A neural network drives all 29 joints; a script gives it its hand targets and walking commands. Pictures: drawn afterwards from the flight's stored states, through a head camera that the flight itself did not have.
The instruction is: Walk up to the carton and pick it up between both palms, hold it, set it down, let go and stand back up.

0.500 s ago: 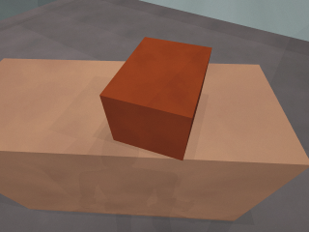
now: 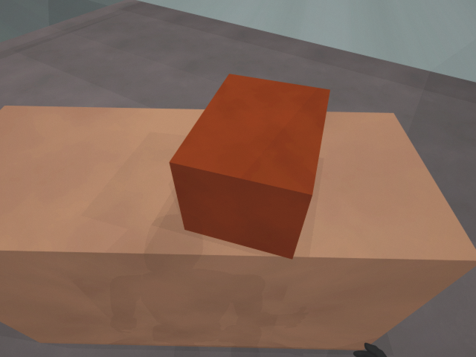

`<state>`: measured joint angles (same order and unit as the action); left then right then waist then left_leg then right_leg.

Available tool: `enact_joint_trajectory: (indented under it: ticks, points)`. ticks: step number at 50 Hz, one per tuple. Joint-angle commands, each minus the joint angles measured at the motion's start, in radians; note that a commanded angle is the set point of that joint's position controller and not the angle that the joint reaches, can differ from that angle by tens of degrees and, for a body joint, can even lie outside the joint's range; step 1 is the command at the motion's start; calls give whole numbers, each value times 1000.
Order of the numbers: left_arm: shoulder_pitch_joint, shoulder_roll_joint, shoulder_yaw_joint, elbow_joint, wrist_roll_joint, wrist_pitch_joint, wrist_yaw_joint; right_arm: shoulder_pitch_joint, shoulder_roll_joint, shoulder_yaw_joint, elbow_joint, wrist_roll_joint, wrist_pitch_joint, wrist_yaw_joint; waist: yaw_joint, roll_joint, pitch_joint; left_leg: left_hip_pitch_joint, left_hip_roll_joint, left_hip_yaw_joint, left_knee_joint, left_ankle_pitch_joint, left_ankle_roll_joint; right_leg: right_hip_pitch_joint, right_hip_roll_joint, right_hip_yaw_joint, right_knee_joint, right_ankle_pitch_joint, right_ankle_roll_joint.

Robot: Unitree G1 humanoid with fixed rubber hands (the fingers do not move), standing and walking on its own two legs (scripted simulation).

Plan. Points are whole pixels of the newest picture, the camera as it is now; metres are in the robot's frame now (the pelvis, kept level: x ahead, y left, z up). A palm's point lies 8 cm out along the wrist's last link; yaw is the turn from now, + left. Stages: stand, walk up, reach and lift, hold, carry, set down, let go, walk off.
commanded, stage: walk up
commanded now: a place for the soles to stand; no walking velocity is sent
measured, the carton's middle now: (258, 158) +0.51 -0.04 +0.05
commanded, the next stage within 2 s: none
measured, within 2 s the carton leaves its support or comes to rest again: neither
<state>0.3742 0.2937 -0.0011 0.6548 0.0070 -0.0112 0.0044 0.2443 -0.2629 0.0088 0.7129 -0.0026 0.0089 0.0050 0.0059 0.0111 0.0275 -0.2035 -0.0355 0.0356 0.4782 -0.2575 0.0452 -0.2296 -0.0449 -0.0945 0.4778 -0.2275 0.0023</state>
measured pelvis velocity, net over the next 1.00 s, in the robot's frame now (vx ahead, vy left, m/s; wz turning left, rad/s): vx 0.08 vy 0.02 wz -0.05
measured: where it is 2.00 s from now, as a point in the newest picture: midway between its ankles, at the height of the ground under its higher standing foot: outside the picture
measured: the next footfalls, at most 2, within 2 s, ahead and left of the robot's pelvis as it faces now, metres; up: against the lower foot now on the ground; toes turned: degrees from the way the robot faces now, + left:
left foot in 0.96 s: +0.20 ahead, +0.12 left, +0.00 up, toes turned -1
right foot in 1.38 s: +0.07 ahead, -0.12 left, +0.00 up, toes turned -10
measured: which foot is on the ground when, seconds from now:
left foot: down 0.00-0.64, up 0.66-0.94, down 0.96-1.00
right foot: down 0.00-1.00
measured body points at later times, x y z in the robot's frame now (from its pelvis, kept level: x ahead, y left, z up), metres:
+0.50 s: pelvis +0.00 -0.01 +0.00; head -0.01 -0.01 +0.45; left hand +0.05 +0.26 -0.11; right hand +0.07 -0.27 -0.11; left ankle +0.00 +0.09 -0.73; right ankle +0.01 -0.12 -0.73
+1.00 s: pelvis +0.08 +0.02 -0.02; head +0.09 +0.02 +0.43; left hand +0.09 +0.31 -0.14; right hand +0.21 -0.23 -0.12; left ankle +0.16 +0.12 -0.74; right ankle +0.02 -0.12 -0.74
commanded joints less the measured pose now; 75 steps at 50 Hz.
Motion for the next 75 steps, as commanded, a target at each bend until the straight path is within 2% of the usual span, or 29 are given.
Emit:
enact_joint_trajectory:
  ticks: [1, 17, 18, 21, 23, 25, 27, 29, 30, 31, 33, 35, 36, 41, 44, 46, 47, 49, 50, 52, 55, 57, 62, 65, 68, 70, 71, 73, 75]
  points:
    - [31, 102, 30, -58, -1, -10, 4, -7, -129, -33, -51, -2, -15, -2, 2, -43, -27, -12, 143, -152, -97, 151, -10, 19, -93, 117, -62, 75, -41]
    - [35, 112, 32, -29, 3, -17, 6, 56, -120, -33, -32, -2, -19, 2, -5, 16, -5, -51, 123, -137, -117, -4, -1, 0, -92, 139, -91, -30, -37]
    - [115, 110, 55, -21, 25, -18, -2, 119, -125, -63, -35, -31, -23, 10, 1, 7, -71, -26, 96, -120, -96, -367, 24, 21, -52, 128, -59, -359, -61]
    - [79, 100, 68, -38, 35, -12, -11, 145, -142, -80, -51, -30, -23, 13, -17, 28, 83, -135, 134, -215, -151, -528, 52, -117, -29, 127, -9, -457, -58]
    - [59, 73, 63, -61, 31, -21, -13, 150, -156, -84, -49, -34, -31, 7, -28, 34, 144, -99, 189, -283, -192, -423, 79, -181, 8, 66, 77, -238, -36]
    - [52, 45, 53, -79, 36, -37, -10, 158, -173, -83, -45, -41, -39, -3, -32, 47, 110, 24, 263, -343, -173, -148, 102, -212, 16, 48, 113, -77, -32]
    - [102, 41, 58, -74, 36, -50, -6, 123, -166, -76, -50, -39, -36, -5, 0, 59, 11, 14, 234, -250, -99, -31, 91, -68, 13, 65, 51, -46, -44]
    - [182, 89, 79, -54, 34, -45, -6, 57, -127, -68, -85, -32, -20, 3, 48, -1, -1, -247, 126, -126, -16, -385, 31, 129, -47, 197, -52, -271, -84]
    - [211, 155, 100, -44, 39, -39, 0, 38, -78, -58, -109, -23, -13, 11, 74, -99, 53, -381, 30, -28, 182, -378, -26, 153, -182, 431, -196, -510, -150]
    - [218, 194, 114, -29, 40, -30, 11, 66, -63, -56, -116, -34, -7, 13, 71, -141, 123, -428, 23, 3, 373, -341, -42, 112, -325, 603, -289, -593, -226]
    - [212, 178, 102, -14, 47, -28, 23, 106, -83, -56, -111, -49, -11, 11, 56, -103, 160, -488, 75, -48, 413, -308, -44, 167, -356, 589, -228, -170, -276]
    - [253, 143, 78, -1, 48, -39, 24, 92, -86, -59, -122, -50, -31, 4, 64, -67, 89, -451, 85, -72, 407, -256, -54, 237, -314, 482, -152, 278, -253]
    - [246, 132, 70, 4, 44, -41, 24, 92, -79, -60, -124, -43, -35, 7, 54, -61, 57, -418, 76, -63, 394, -220, -57, 251, -267, 399, -130, 379, -227]
    - [113, 140, 67, -2, 7, -22, 21, 71, -5, -44, -137, -28, -28, 13, 19, -193, -1, -174, 13, 48, 256, 40, -64, 86, -78, 99, -40, 578, -144]
    - [80, 150, 70, -21, -7, 3, 7, 68, -37, -60, -125, -28, -24, -7, 9, -238, 43, -19, 18, 56, 168, 205, -63, -88, -76, 112, 20, 440, -135]
    - [66, 123, 55, -49, -10, 11, -2, 122, -89, -75, -111, -37, -27, -21, -24, -158, 40, 122, 28, 25, 58, 304, -48, -182, -80, 164, 85, 246, -94]
    - [102, 96, 46, -52, -11, 15, -6, 132, -129, -83, -106, -36, -31, -28, -22, -88, 19, 168, 77, -20, 21, 328, -34, -199, -60, 159, 125, 110, -63]
    - [234, 33, 23, -56, -8, 33, 0, 99, -219, -97, -132, -33, -27, -33, 5, 101, -62, 46, 405, -427, -109, 140, 113, -124, 19, 111, 331, -370, 22]
    - [239, 58, 39, -44, 4, 58, 13, 75, -223, -97, -132, -15, -15, -37, 8, 78, 1, -70, 442, -464, -170, -16, 180, -95, 14, 137, 414, -458, 33]
    - [160, 101, 54, -47, 24, 70, 23, 27, -186, -87, -135, 0, -11, -38, -3, 135, 67, -101, 391, -456, -195, -8, 177, -160, -2, 157, 433, -410, 38]
    - [142, 103, 67, -36, 17, 55, 23, 41, -144, -68, -123, -17, -15, -41, -11, 137, 22, -73, 309, -288, -155, 185, 103, -114, -2, 184, 402, -354, 36]
    - [155, 78, 64, -36, 14, 51, 18, -9, -148, -70, -128, -22, -9, -40, 5, 177, -18, -52, 288, -235, -129, 158, 116, -101, 6, 148, 385, -324, 36]
    - [108, 77, 82, -41, 11, 45, 6, -21, -160, -84, -135, -22, 12, -33, -9, 201, -17, -141, 248, -186, -166, -196, 99, -59, 42, 102, 305, -235, 34]
    - [152, 77, 90, -36, 10, 33, -6, -53, -184, -92, -136, -20, 33, -26, 29, 202, -10, -245, 241, -146, -159, -392, 58, 61, 52, 50, 144, -117, 14]
    - [133, 92, 93, -46, 21, 20, -6, -9, -174, -82, -132, -5, 37, -11, 31, 122, 58, -284, 235, -129, -100, -402, 0, 42, 23, 114, -28, -155, -25]
    - [80, 157, 103, -46, 19, 15, -1, 76, -92, -63, -134, 12, 28, 1, 5, -130, 88, -264, 100, 5, 175, -275, -70, -105, -172, 466, -233, -561, -117]
    - [-11, 204, 110, -51, 2, 18, 5, 72, -104, -74, -127, -4, 28, -2, -19, -187, 144, -139, 61, -20, 287, -215, -57, -309, -214, 504, -284, -644, -169]
    - [-111, 138, 81, -71, 1, 13, 2, 90, -127, -76, -122, -10, 14, 5, -58, -179, 176, -55, 74, -37, 229, -110, -38, -356, -139, 352, -256, -472, -133]
    - [-57, 123, 67, -62, 4, 2, -4, 68, -128, -64, -120, -8, -11, 1, -29, -172, 139, -99, 67, -10, 102, 12, -40, -181, -97, 255, -179, -119, -93]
